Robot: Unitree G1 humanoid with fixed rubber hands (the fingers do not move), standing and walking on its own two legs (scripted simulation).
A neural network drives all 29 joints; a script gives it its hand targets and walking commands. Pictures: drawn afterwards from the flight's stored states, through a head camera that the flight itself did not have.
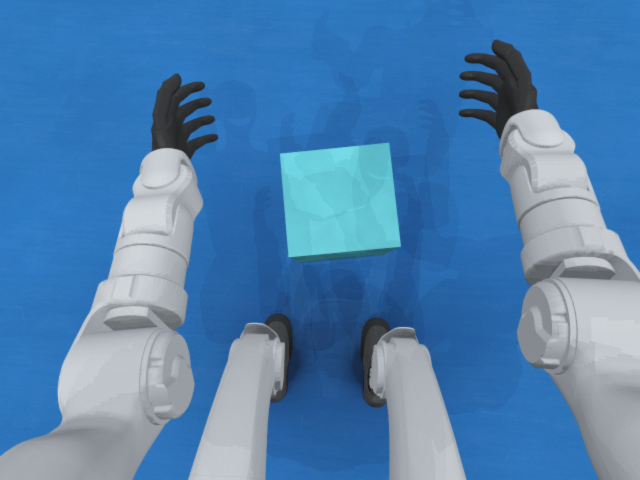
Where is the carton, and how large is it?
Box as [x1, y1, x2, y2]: [280, 143, 400, 261]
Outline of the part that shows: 388,143 280,154 289,257 298,261 309,261 383,254 400,246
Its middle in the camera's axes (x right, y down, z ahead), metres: +0.04 -0.06 +0.86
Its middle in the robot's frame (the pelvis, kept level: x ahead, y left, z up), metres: +0.48 -0.01 -0.51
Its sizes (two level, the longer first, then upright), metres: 0.210 0.200 0.250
